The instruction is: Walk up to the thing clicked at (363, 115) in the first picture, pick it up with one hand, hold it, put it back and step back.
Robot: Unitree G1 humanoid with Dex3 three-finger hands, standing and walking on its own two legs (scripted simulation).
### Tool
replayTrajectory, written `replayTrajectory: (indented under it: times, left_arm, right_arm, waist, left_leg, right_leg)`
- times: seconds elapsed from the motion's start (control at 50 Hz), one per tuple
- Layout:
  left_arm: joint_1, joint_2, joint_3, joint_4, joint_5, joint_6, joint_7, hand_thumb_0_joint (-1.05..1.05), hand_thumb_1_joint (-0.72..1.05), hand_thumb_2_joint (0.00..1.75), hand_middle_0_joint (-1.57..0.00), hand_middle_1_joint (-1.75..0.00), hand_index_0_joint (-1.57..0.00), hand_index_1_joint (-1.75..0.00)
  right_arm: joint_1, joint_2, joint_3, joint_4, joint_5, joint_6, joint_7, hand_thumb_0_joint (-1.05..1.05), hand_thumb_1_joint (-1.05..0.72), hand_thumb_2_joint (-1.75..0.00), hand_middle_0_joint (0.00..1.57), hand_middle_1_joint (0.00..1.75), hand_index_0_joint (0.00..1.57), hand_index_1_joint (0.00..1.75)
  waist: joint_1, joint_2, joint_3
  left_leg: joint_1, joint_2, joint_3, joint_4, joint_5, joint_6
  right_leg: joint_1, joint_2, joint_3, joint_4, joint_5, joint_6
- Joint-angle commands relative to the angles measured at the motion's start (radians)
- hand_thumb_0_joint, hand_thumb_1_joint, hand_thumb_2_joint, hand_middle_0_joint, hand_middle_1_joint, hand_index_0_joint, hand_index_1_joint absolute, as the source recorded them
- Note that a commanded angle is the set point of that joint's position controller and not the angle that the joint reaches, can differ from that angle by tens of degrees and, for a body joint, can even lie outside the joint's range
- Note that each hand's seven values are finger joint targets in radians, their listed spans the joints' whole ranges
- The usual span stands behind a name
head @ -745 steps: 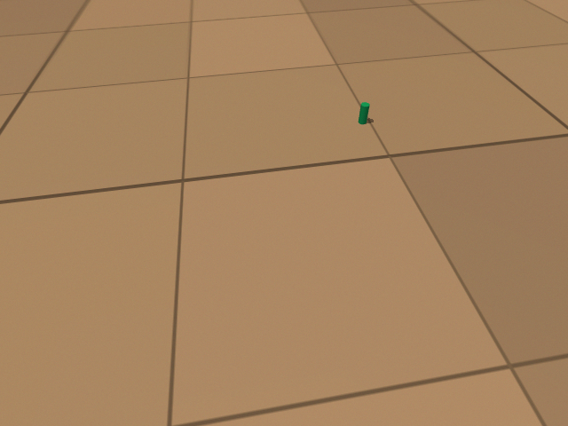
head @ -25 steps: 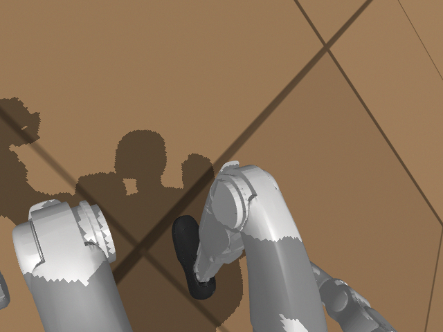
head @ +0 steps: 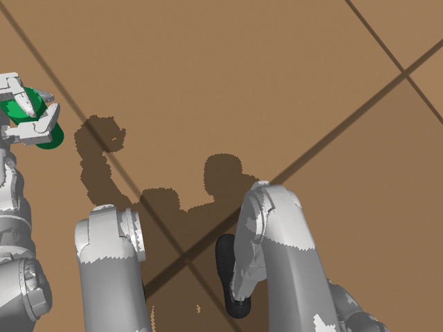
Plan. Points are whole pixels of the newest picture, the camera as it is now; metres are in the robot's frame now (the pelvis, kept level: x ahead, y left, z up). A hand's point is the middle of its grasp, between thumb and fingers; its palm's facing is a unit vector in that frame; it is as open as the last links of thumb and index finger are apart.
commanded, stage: settle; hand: left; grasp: from the side
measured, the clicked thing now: (36, 121) +0.48 +0.28 -0.10
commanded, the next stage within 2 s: lift in 0.96 s
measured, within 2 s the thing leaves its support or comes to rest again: neither
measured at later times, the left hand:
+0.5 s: hand (32, 90) +0.48 +0.25 -0.01, palm faces +0.18 -0.98 -0.06, open 4.5 cm
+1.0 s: hand (33, 78) +0.48 +0.25 +0.01, palm faces +0.20 -0.98 -0.06, open 4.5 cm
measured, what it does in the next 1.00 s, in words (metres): stands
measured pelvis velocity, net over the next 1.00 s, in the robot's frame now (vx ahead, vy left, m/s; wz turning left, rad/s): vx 0.01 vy -0.01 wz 0.08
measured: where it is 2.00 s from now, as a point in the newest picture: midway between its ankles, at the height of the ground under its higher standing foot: (186, 308)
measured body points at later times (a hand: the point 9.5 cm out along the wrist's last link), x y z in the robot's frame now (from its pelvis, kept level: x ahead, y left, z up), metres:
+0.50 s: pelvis +0.01 -0.01 +0.03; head +0.22 +0.07 +0.42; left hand +0.46 +0.31 +0.00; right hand +0.14 -0.27 -0.08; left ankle +0.08 +0.12 -0.29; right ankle +0.13 -0.13 -0.29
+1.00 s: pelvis +0.01 -0.01 +0.04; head +0.22 +0.06 +0.44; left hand +0.47 +0.30 +0.02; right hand +0.12 -0.27 -0.07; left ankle +0.08 +0.12 -0.29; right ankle +0.13 -0.13 -0.29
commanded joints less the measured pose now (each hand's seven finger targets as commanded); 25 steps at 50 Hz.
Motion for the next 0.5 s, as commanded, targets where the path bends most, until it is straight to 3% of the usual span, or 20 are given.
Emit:
replayTrajectory:
  times: [0.0, 0.04, 0.08, 0.1, 0.12, 0.14, 0.2, 0.22, 0.24, 0.26, 0.28, 0.32, 0.36, 0.4, 0.44, 0.48]
  left_arm:
    - [-0.326, 0.155, 0.008, -0.225, -0.021, -0.052, -0.019, 0.00, 0.52, 1.28, -1.40, -1.43, -1.39, -1.44]
    - [-0.306, 0.140, 0.015, -0.171, -0.031, -0.040, -0.033, 0.00, 0.53, 1.28, -1.40, -1.43, -1.39, -1.44]
    - [-0.378, 0.203, 0.046, -0.272, -0.030, -0.048, -0.038, 0.00, 0.51, 1.28, -1.39, -1.42, -1.38, -1.44]
    - [-0.360, 0.167, 0.025, -0.236, -0.028, -0.043, -0.042, 0.00, 0.50, 1.28, -1.39, -1.43, -1.38, -1.44]
    - [-0.380, 0.165, 0.025, -0.260, -0.029, -0.043, -0.044, 0.00, 0.51, 1.28, -1.39, -1.44, -1.39, -1.45]
    - [-0.325, 0.141, 0.032, -0.200, -0.035, -0.032, -0.046, 0.00, 0.51, 1.29, -1.40, -1.44, -1.39, -1.45]
    - [-0.334, 0.156, 0.043, -0.202, -0.030, -0.027, -0.049, 0.00, 0.50, 1.30, -1.39, -1.44, -1.39, -1.45]
    - [-0.310, 0.117, 0.024, -0.163, -0.030, -0.020, -0.055, 0.00, 0.50, 1.30, -1.40, -1.45, -1.40, -1.46]
    - [-0.338, 0.115, 0.026, -0.202, -0.034, -0.022, -0.055, 0.00, 0.52, 1.31, -1.40, -1.45, -1.40, -1.46]
    - [-0.379, 0.168, 0.060, -0.271, -0.030, -0.030, -0.051, 0.00, 0.54, 1.31, -1.41, -1.45, -1.40, -1.46]
    - [-0.335, 0.163, 0.061, -0.216, -0.026, -0.022, -0.051, 0.00, 0.49, 1.30, -1.41, -1.45, -1.41, -1.47]
    - [-0.341, 0.100, 0.026, -0.207, -0.031, -0.017, -0.057, 0.00, 0.50, 1.32, -1.42, -1.46, -1.41, -1.47]
    - [-0.370, 0.147, 0.067, -0.242, -0.024, -0.021, -0.042, 0.00, 0.48, 1.34, -1.44, -1.48, -1.43, -1.50]
    - [-0.427, 0.154, 0.055, -0.310, -0.019, -0.027, -0.043, 0.00, 0.49, 1.33, -1.44, -1.47, -1.42, -1.49]
    - [-0.346, 0.082, 0.025, -0.191, -0.017, -0.010, -0.047, 0.00, 0.50, 1.33, -1.43, -1.47, -1.42, -1.48]
    - [-0.366, 0.097, 0.041, -0.204, -0.020, -0.011, -0.040, 0.00, 0.52, 1.35, -1.42, -1.46, -1.40, -1.48]
  right_arm:
    - [0.130, -0.262, -0.117, -0.030, 0.019, -0.004, -0.029, 0.00, -0.89, -0.90, 0.20, 0.30, 0.20, 0.30]
    - [0.128, -0.261, -0.124, -0.034, 0.028, -0.006, -0.037, 0.00, -0.89, -0.90, 0.20, 0.30, 0.20, 0.30]
    - [0.144, -0.255, -0.134, -0.027, 0.029, -0.009, -0.043, 0.00, -0.89, -0.90, 0.20, 0.30, 0.20, 0.30]
    - [0.142, -0.245, -0.135, -0.024, 0.030, -0.010, -0.043, 0.00, -0.89, -0.90, 0.20, 0.30, 0.20, 0.30]
    - [0.146, -0.235, -0.138, -0.024, 0.030, -0.013, -0.042, 0.00, -0.89, -0.90, 0.20, 0.30, 0.20, 0.30]
    - [0.144, -0.236, -0.142, -0.029, 0.034, -0.015, -0.044, 0.00, -0.90, -0.90, 0.20, 0.30, 0.20, 0.30]
    - [0.145, -0.234, -0.152, -0.030, 0.040, -0.018, -0.052, 0.00, -0.89, -0.90, 0.20, 0.30, 0.20, 0.30]
    - [0.142, -0.231, -0.152, -0.034, 0.040, -0.018, -0.053, 0.00, -0.89, -0.90, 0.20, 0.30, 0.20, 0.30]
    - [0.149, -0.229, -0.152, -0.036, 0.041, -0.021, -0.052, 0.00, -0.89, -0.90, 0.20, 0.30, 0.20, 0.30]
    - [0.161, -0.229, -0.158, -0.033, 0.041, -0.020, -0.054, 0.00, -0.89, -0.90, 0.20, 0.30, 0.20, 0.30]
    - [0.147, -0.227, -0.161, -0.034, 0.046, -0.018, -0.056, 0.00, -0.89, -0.90, 0.20, 0.30, 0.20, 0.30]
    - [0.143, -0.223, -0.161, -0.039, 0.046, -0.022, -0.056, 0.00, -0.90, -0.90, 0.20, 0.30, 0.20, 0.30]
    - [0.155, -0.219, -0.167, -0.033, 0.045, -0.024, -0.060, 0.00, -0.90, -0.90, 0.20, 0.30, 0.20, 0.30]
    - [0.163, -0.213, -0.171, -0.028, 0.042, -0.024, -0.059, 0.00, -0.90, -0.90, 0.20, 0.30, 0.20, 0.30]
    - [0.156, -0.209, -0.174, -0.029, 0.045, -0.025, -0.060, 0.00, -0.90, -0.90, 0.20, 0.30, 0.20, 0.30]
    - [0.162, -0.216, -0.178, -0.031, 0.048, -0.028, -0.063, 0.00, -0.89, -0.90, 0.20, 0.30, 0.20, 0.30]
  waist:
    - [-0.020, 0.341, -0.682]
    - [-0.026, 0.308, -0.652]
    - [-0.003, 0.301, -0.714]
    - [-0.006, 0.307, -0.715]
    - [-0.006, 0.293, -0.726]
    - [0.002, 0.270, -0.716]
    - [0.010, 0.254, -0.720]
    - [-0.001, 0.250, -0.712]
    - [-0.003, 0.255, -0.718]
    - [0.015, 0.260, -0.766]
    - [0.030, 0.271, -0.760]
    - [0.007, 0.270, -0.739]
    - [0.021, 0.258, -0.760]
    - [0.024, 0.295, -0.794]
    - [0.007, 0.269, -0.747]
    - [0.013, 0.258, -0.739]
  left_leg:
    - [0.449, -0.004, 0.069, -0.360, 0.097, -0.003]
    - [0.430, -0.004, 0.071, -0.364, 0.095, 0.002]
    - [0.431, -0.007, 0.089, -0.358, 0.101, 0.008]
    - [0.435, -0.009, 0.093, -0.362, 0.112, 0.007]
    - [0.414, -0.010, 0.099, -0.357, 0.096, 0.010]
    - [0.410, -0.012, 0.103, -0.361, 0.097, 0.011]
    - [0.408, -0.011, 0.109, -0.371, 0.108, 0.014]
    - [0.414, -0.012, 0.109, -0.375, 0.119, 0.014]
    - [0.417, -0.011, 0.108, -0.380, 0.131, 0.012]
    - [0.436, -0.011, 0.111, -0.384, 0.141, 0.012]
    - [0.450, -0.012, 0.113, -0.395, 0.145, 0.010]
    - [0.456, -0.009, 0.109, -0.401, 0.147, 0.009]
    - [0.459, -0.010, 0.113, -0.405, 0.142, 0.011]
    - [0.485, -0.011, 0.118, -0.412, 0.144, 0.009]
    - [0.479, -0.011, 0.116, -0.414, 0.147, 0.009]
    - [0.478, -0.012, 0.115, -0.427, 0.139, 0.009]
  right_leg:
    - [0.324, 0.050, -0.038, -0.189, 0.105, -0.065]
    - [0.313, 0.047, -0.034, -0.205, 0.102, -0.064]
    - [0.369, 0.046, -0.017, -0.220, 0.108, -0.061]
    - [0.368, 0.043, -0.013, -0.218, 0.113, -0.061]
    - [0.385, 0.046, -0.009, -0.224, 0.099, -0.059]
    - [0.391, 0.044, -0.006, -0.232, 0.098, -0.058]
    - [0.397, 0.044, 0.001, -0.245, 0.100, -0.058]
    - [0.399, 0.040, 0.001, -0.250, 0.113, -0.057]
    - [0.416, 0.038, 0.000, -0.252, 0.124, -0.057]
    - [0.433, 0.039, 0.005, -0.252, 0.129, -0.057]
    - [0.413, 0.036, 0.007, -0.245, 0.121, -0.061]
    - [0.402, 0.036, 0.004, -0.248, 0.125, -0.061]
    - [0.413, 0.037, 0.011, -0.261, 0.119, -0.060]
    - [0.422, 0.036, 0.017, -0.256, 0.120, -0.064]
    - [0.399, 0.035, 0.014, -0.266, 0.119, -0.063]
    - [0.391, 0.033, 0.016, -0.273, 0.111, -0.064]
